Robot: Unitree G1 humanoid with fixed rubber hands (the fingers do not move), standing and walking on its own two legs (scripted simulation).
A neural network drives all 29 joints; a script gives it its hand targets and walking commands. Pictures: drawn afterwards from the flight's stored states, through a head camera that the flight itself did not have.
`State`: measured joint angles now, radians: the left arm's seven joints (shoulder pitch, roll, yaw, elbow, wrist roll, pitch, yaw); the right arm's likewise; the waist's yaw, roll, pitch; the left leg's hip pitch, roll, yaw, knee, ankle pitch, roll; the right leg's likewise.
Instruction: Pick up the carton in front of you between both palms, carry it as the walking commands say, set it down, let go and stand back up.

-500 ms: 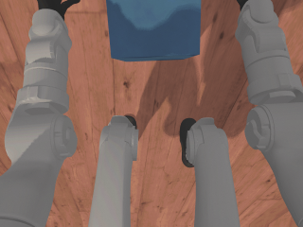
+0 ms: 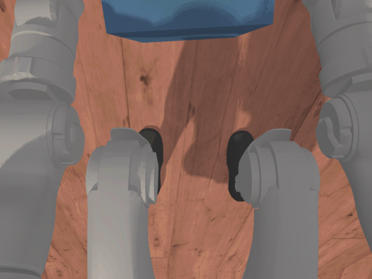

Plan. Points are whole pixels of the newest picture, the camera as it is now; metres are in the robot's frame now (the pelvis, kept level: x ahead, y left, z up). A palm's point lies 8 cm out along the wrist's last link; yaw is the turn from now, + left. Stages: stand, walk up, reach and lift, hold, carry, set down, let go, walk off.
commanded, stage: reach and lift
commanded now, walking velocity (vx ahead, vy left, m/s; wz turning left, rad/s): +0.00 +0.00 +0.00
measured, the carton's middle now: out of the picture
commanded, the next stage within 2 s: none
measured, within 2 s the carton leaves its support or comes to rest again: leaves its support in 0.76 s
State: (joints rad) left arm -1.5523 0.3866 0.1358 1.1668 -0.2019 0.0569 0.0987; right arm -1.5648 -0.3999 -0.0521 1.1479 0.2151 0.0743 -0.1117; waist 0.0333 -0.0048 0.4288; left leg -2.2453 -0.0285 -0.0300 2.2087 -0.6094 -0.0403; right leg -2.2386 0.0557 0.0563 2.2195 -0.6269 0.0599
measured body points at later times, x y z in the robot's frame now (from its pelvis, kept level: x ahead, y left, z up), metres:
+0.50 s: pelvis -0.01 +0.00 +0.00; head +0.37 +0.00 +0.23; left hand +0.56 +0.18 -0.18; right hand +0.58 -0.13 -0.18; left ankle +0.10 +0.13 -0.34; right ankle +0.10 -0.13 -0.34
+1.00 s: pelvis -0.01 +0.00 +0.05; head +0.30 +0.01 +0.37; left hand +0.53 +0.18 -0.05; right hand +0.54 -0.13 -0.05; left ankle +0.10 +0.13 -0.34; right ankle +0.10 -0.14 -0.34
